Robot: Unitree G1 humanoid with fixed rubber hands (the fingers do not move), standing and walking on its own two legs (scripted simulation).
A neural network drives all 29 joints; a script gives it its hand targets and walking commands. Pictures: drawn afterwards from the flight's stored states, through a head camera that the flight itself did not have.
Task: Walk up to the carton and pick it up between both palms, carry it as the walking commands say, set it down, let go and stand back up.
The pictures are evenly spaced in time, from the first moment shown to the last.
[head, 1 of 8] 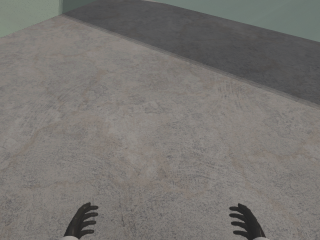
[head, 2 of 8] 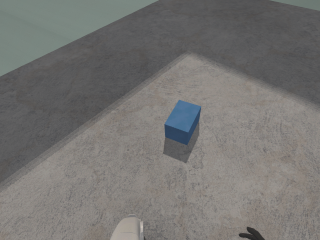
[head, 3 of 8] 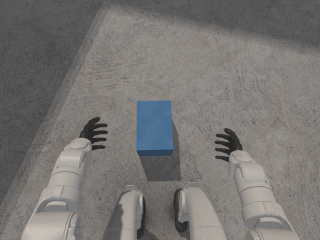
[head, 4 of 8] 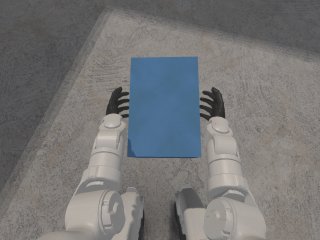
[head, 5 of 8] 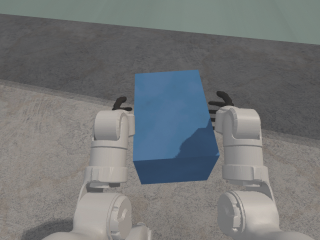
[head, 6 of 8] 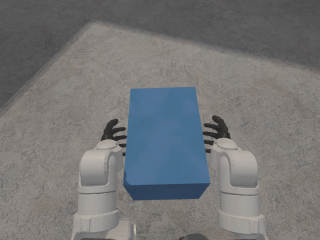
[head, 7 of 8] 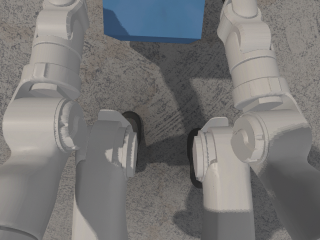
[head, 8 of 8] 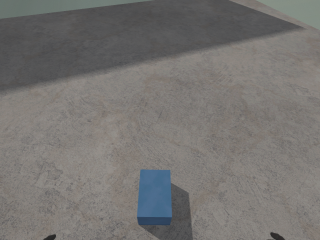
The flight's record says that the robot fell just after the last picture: no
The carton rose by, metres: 0.74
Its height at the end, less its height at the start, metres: +0.00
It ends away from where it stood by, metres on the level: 1.03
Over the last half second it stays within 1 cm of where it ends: yes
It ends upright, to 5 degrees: yes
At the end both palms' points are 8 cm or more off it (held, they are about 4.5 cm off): yes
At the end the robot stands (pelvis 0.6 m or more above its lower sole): yes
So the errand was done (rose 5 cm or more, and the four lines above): yes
